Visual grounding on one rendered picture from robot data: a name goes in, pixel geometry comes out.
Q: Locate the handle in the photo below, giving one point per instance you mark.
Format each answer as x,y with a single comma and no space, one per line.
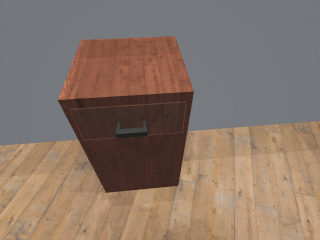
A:
131,132

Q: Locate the drawer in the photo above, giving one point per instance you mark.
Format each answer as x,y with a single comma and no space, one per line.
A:
101,122

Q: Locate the cabinet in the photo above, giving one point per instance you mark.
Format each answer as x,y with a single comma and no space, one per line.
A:
130,71

